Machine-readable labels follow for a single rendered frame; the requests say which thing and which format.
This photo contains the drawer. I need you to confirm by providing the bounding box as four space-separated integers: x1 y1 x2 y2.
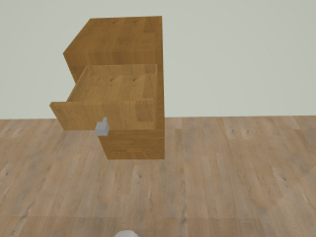
49 64 158 130

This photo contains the cabinet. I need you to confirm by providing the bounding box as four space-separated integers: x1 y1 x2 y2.
63 16 165 160

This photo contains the handle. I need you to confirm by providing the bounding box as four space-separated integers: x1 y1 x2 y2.
95 117 110 136

